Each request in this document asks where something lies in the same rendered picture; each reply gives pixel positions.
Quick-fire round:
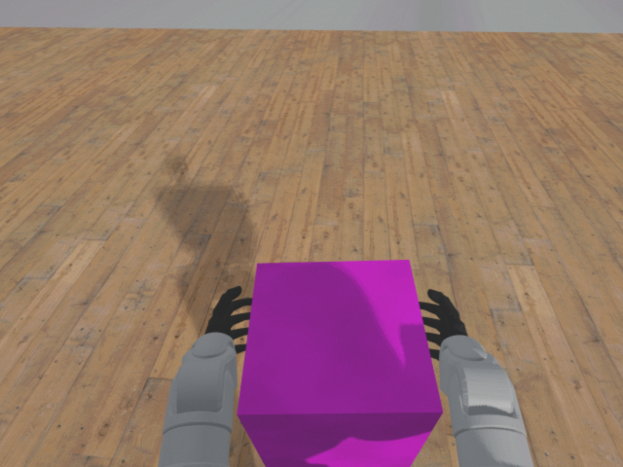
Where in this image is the carton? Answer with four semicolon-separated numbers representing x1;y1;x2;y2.
238;260;443;467

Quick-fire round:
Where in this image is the right robot forearm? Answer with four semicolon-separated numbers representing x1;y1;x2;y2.
439;335;534;467

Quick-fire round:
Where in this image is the robot right hand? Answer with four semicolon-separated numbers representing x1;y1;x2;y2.
419;289;468;361

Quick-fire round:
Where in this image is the left robot forearm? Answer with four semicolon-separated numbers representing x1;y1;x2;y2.
158;332;238;467

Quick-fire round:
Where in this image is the robot left hand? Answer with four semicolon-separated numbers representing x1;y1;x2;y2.
205;286;252;354

